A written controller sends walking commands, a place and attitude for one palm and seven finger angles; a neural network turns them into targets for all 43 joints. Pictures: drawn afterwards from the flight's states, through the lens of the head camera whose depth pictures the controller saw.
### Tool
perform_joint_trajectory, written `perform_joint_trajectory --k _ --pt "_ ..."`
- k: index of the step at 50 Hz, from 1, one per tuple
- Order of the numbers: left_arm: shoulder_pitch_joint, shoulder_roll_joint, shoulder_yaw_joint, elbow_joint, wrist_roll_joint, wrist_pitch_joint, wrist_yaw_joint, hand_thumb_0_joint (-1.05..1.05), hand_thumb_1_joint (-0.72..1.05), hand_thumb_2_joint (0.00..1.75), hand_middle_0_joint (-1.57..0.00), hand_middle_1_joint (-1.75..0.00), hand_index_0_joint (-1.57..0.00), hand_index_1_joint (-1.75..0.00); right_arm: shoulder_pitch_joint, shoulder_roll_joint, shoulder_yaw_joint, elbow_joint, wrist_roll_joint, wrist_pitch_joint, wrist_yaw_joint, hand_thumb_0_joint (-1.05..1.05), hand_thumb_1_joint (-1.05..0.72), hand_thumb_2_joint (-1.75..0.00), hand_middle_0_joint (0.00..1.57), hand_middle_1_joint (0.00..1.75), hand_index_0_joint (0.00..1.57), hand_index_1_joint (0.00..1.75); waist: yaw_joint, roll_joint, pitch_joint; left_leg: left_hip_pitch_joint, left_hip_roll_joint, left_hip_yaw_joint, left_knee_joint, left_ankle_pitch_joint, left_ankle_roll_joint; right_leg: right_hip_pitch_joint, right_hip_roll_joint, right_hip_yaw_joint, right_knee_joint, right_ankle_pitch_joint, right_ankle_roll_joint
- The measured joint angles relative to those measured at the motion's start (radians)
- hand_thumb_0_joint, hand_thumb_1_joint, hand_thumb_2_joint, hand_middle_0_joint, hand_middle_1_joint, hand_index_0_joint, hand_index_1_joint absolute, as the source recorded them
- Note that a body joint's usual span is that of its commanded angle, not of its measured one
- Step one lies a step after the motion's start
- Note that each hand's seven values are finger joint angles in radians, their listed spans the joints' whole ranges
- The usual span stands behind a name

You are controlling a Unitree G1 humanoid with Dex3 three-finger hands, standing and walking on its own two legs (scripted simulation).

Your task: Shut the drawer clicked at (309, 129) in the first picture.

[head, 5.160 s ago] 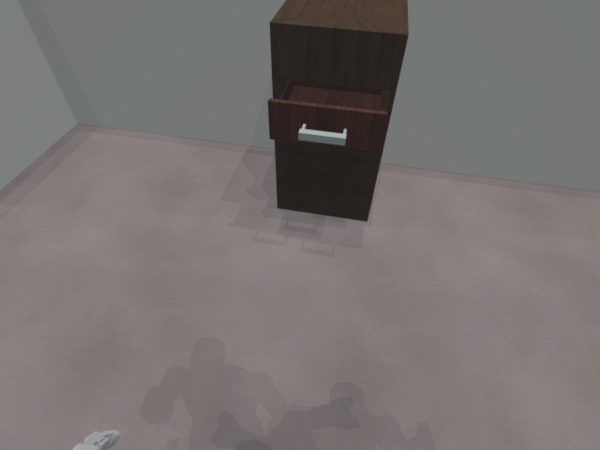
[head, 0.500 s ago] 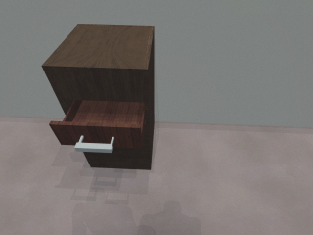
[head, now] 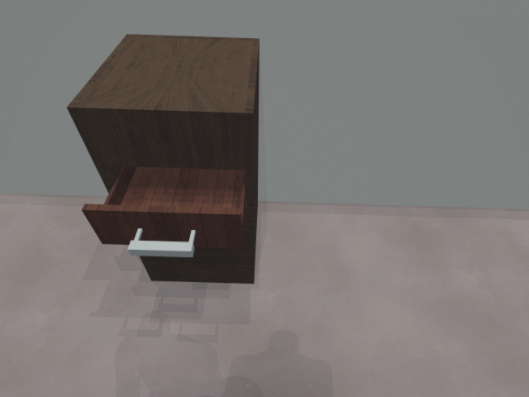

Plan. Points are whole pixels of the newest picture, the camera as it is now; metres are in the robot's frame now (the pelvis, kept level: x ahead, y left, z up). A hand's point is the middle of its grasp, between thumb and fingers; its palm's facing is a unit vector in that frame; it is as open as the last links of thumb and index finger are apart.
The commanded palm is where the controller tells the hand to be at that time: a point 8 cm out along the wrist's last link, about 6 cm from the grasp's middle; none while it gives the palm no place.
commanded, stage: come to a stop and stand still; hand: left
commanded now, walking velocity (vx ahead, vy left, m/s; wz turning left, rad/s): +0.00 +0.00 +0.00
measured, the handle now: (164, 241) +0.50 +0.29 -0.20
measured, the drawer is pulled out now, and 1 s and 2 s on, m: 0.16 0.16 0.16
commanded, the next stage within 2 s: look again from close up in 0.30 s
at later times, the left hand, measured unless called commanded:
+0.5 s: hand out of the picture -0.01 +0.17 -0.18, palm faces +0.03 -0.98 -0.18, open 7.4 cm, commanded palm none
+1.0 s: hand out of the picture +0.04 +0.20 -0.18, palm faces +0.02 -0.98 -0.22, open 7.3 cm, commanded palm +0.12 +0.24 -0.08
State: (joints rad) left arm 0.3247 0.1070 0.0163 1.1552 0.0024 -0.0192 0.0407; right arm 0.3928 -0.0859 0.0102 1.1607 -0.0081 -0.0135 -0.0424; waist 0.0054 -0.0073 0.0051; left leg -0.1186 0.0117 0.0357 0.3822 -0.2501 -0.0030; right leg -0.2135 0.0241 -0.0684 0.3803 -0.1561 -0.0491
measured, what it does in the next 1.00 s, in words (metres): stands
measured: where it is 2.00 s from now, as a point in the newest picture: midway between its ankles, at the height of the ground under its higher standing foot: outside the picture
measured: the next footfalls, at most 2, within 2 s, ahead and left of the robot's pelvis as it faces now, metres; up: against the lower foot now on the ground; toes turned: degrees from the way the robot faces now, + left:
none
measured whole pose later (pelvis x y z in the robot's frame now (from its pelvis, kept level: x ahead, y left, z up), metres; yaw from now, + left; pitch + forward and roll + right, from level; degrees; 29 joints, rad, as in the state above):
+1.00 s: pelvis +0.03 +0.02 -0.01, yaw +0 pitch -1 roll +0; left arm 0.26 0.14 -0.01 1.12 0.00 -0.03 0.05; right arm 0.32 -0.14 0.04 1.12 -0.01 -0.03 -0.03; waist 0.00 0.02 0.04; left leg -0.12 -0.02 0.05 0.46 -0.33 0.03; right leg -0.23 -0.01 -0.05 0.50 -0.25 -0.02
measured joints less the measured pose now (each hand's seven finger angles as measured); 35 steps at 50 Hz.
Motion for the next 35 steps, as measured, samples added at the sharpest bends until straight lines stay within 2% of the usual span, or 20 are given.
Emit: perform_joint_trajectory --k 20,26,35 --pt "-0.006 0.007 -0.011 0.002 0.003 -0.006 0.002 0.01 0.91 0.89 -0.2 -0.3 -0.2 -0.3 -0.066 -0.023 0.002 -0.013 0.004 -0.012 0.0 0.0 -0.91 -0.9 0.2 0.3 0.2 0.3 0.005 0.007 0.002 0.034 -0.011 0.006 -0.018 -0.011 0.011 0.022 -0.009 0.008 0.004 -0.02 0.013" --pt "-0.003 0.007 -0.028 -0.022 0.008 -0.018 0.004 0.01 0.91 0.89 -0.2 -0.3 -0.2 -0.3 -0.084 -0.061 -0.002 -0.083 -0.006 0.0 0.019 0.01 -0.92 -0.9 0.2 0.3 0.2 0.3 -0.007 0.032 0.018 -0.056 -0.004 0.005 0.117 -0.073 0.02 -0.046 -0.007 0.005 0.092 -0.056 0.014" --pt "-0.026 0.029 -0.031 -0.027 -0.001 -0.01 -0.004 0.01 0.91 0.89 -0.2 -0.3 -0.2 -0.3 -0.066 -0.063 0.022 -0.085 -0.004 -0.015 0.017 0.01 -0.92 -0.9 0.2 0.3 0.19 0.3 -0.009 0.038 0.005 -0.021 -0.026 0.011 0.101 -0.083 0.031 -0.034 -0.029 0.014 0.126 -0.092 0.028"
